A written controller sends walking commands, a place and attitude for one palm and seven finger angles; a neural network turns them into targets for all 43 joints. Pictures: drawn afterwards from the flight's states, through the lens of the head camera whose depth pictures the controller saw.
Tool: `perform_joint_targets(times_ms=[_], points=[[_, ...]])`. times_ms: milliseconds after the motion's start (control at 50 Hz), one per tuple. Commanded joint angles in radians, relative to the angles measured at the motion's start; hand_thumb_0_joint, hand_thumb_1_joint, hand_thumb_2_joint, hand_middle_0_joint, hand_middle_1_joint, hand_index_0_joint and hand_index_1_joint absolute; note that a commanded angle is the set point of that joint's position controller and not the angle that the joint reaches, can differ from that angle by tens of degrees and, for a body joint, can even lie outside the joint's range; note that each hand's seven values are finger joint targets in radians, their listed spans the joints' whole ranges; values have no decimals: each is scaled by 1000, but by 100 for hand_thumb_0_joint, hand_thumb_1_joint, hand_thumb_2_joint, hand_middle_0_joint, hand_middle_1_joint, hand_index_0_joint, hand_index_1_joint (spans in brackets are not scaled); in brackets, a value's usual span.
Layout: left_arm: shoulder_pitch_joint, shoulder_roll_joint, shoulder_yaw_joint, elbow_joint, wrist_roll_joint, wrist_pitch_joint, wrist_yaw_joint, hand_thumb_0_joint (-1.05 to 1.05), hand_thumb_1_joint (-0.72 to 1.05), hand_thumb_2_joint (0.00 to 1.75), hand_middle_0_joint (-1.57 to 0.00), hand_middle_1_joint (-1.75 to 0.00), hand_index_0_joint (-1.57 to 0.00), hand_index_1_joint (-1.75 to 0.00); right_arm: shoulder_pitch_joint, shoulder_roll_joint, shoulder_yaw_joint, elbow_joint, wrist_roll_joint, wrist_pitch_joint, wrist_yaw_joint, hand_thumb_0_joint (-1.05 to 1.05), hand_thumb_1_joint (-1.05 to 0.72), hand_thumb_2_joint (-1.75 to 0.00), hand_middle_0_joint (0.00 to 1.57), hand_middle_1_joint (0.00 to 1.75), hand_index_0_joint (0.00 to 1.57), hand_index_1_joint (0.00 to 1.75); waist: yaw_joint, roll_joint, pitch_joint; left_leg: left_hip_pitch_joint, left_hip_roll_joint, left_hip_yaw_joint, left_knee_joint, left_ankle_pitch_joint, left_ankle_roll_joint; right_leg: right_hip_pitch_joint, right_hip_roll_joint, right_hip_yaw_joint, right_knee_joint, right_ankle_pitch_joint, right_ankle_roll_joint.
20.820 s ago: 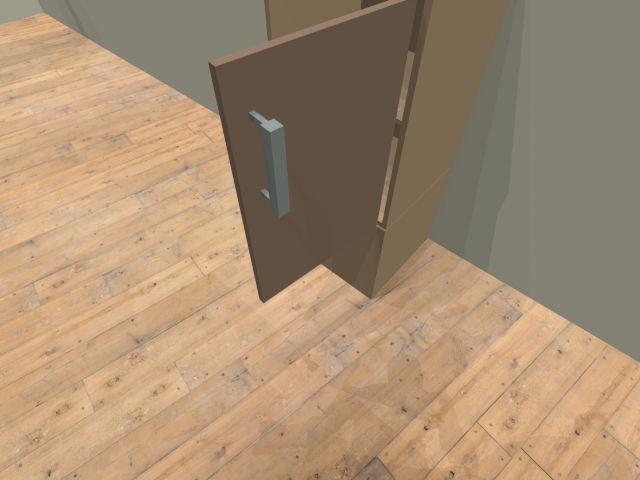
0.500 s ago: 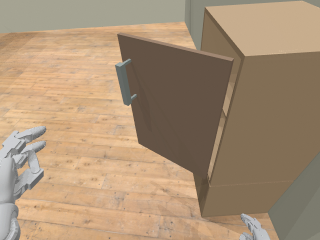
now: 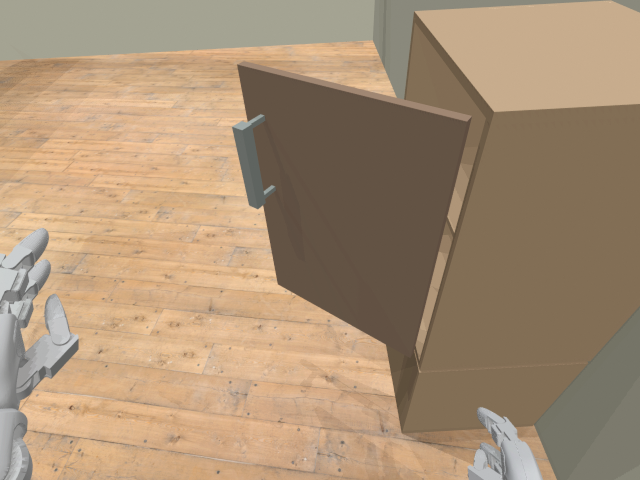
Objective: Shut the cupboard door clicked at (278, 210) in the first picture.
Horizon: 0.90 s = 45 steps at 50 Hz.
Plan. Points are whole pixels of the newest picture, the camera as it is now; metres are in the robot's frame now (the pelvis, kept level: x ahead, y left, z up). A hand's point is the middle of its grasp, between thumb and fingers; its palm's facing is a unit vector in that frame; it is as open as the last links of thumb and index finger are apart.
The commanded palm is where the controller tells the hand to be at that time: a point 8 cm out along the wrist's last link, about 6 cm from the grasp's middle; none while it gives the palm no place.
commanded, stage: step back with the hand held close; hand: left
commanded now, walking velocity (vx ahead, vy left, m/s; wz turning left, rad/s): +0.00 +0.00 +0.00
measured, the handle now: (258, 162) +0.64 +0.21 +0.07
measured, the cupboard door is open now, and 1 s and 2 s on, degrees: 53 53 53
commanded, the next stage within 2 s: stop stepping back and stand still in 1.22 s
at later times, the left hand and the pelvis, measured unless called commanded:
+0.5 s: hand (28, 361) +0.16 +0.29 +0.16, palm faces +0.38 -0.77 -0.52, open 7.4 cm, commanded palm +0.11 +0.33 +0.17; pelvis -0.04 +0.03 -0.01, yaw -2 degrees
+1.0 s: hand out of the picture +0.05 +0.29 +0.16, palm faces +0.50 -0.76 -0.40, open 7.4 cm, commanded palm -0.01 +0.33 +0.17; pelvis -0.14 +0.02 -0.03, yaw +3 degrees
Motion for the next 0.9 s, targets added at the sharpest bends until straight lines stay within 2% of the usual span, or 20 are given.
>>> perform_joint_targets(times_ms=[0,20,40,80,120,180,240,320,400,540,560,640,660,720,760,780,820,840,860,880], points=[[-73,180,115,-171,-10,-52,9,0,90,90,-20,-30,-20,-30,-123,-109,-38,-162,4,-47,-5,0,-90,-90,20,30,20,30,-2,-51,-39,-15,16,-41,-68,209,-2,-28,6,33,-62,158,-7],[-182,293,214,-243,-4,-87,17,0,90,90,-20,-30,-20,-30,-128,-138,-51,-199,14,-22,-2,0,-90,-90,20,30,20,30,-36,-32,-16,-102,39,-56,-9,125,19,-105,-54,133,-100,195,-15],[-76,229,164,-169,-5,-90,13,0,90,90,-20,-30,-20,-30,-118,-125,-51,-182,8,-10,-6,0,-90,-90,20,30,20,30,-42,-78,-38,-101,37,-65,21,114,20,-121,-89,142,-99,204,-23],[-37,207,135,-169,1,-92,11,0,90,90,-20,-30,-20,-30,-123,-121,-53,-187,6,7,-4,0,-90,-90,20,30,20,30,-46,-105,-63,-107,33,-60,55,123,13,-134,-120,155,-90,243,-31],[-5,207,132,-187,0,-97,17,0,90,90,-20,-30,-20,-30,-118,-124,-60,-194,9,22,-4,0,-90,-90,20,30,20,30,-50,-85,-115,-102,38,-54,72,154,12,-131,-132,152,-57,293,-33],[38,239,163,-249,-1,-104,29,0,90,90,-20,-30,-20,-30,-114,-129,-69,-214,13,43,-12,0,-90,-90,20,30,20,30,-53,-49,-214,-94,55,-60,71,297,7,-71,-122,118,32,446,-24],[69,279,207,-307,-5,-107,39,0,90,90,-20,-30,-20,-30,-113,-133,-74,-245,15,65,-23,0,-90,-90,20,30,20,30,-53,-38,-254,-88,74,-72,64,457,6,-53,-84,93,100,532,-6],[103,290,228,-332,-10,-105,43,0,90,90,-20,-30,-20,-30,-107,-138,-75,-269,18,85,-29,0,-90,-90,20,30,20,30,-49,-6,-250,-147,106,-97,44,512,5,-41,-52,82,165,481,4],[131,272,227,-309,-9,-112,42,0,90,90,-20,-30,-20,-30,-98,-146,-79,-274,17,82,-27,0,-90,-90,20,30,20,30,-50,16,-206,-264,132,-124,-5,336,19,-39,-36,88,190,340,9],[53,231,200,-261,17,-141,45,0,90,90,-20,-30,-20,-30,-86,-160,-77,-269,21,50,-30,0,-90,-90,20,30,20,30,-61,35,-73,-636,168,-188,-131,-332,76,56,-8,103,259,126,18],[21,254,220,-282,28,-151,45,0,90,90,-20,-30,-20,-30,-95,-170,-78,-266,17,43,-31,0,-90,-90,20,30,20,30,-59,57,-68,-677,175,-201,-152,-399,84,80,2,99,275,106,22],[-37,232,202,-312,47,-172,48,0,90,90,-20,-30,-20,-30,-80,-168,-79,-261,14,16,-30,0,-90,-90,20,30,20,30,-59,75,-61,-772,203,-219,-155,-527,104,111,24,95,350,28,27],[-48,265,230,-335,54,-181,49,0,90,90,-20,-30,-20,-30,-83,-171,-80,-258,12,8,-29,0,-90,-90,20,30,20,30,-57,76,-73,-760,200,-231,-157,-531,104,108,32,93,351,30,26],[-49,244,221,-352,55,-198,47,0,90,90,-20,-30,-20,-30,-75,-161,-81,-254,10,-9,-25,0,-90,-90,20,30,20,30,-60,63,-85,-766,180,-210,-97,-559,99,86,25,130,348,-10,13],[-28,281,258,-352,54,-208,48,0,90,90,-20,-30,-20,-30,-64,-157,-87,-245,4,-18,-21,0,-90,-90,20,30,20,30,-60,-5,-80,-692,125,-172,-3,-528,74,-28,-10,213,233,-114,-15],[-24,251,227,-355,45,-212,48,0,90,90,-20,-30,-20,-30,-57,-133,-81,-241,5,-20,-17,0,-90,-90,20,30,20,30,-66,-82,-67,-614,80,-141,96,-457,51,-146,-66,295,132,-182,-44],[-28,261,217,-358,34,-215,59,0,90,90,-20,-30,-20,-30,-38,-114,-78,-202,-5,-20,-2,0,-90,-90,20,30,20,30,-75,-196,-54,-398,18,-94,342,-287,-5,-419,-219,474,-73,-335,-122],[-35,260,200,-355,31,-212,68,0,90,90,-20,-30,-20,-30,-35,-103,-75,-181,-5,-15,7,0,-90,-90,20,30,20,30,-80,-250,-69,-294,5,-80,461,-219,-20,-509,-281,494,-128,-343,-149],[-38,266,204,-338,29,-207,76,0,90,90,-20,-30,-20,-30,-33,-108,-76,-170,-13,-9,10,0,-90,-90,20,30,20,30,-85,-243,-82,-254,4,-74,494,-188,-23,-529,-296,479,-142,-287,-155],[-48,256,186,-342,30,-206,78,0,90,90,-20,-30,-20,-30,-34,-97,-70,-172,-7,-5,12,0,-90,-90,20,30,20,30,-90,-258,-96,-232,13,-84,468,-176,-17,-520,-286,414,-114,-232,-137]])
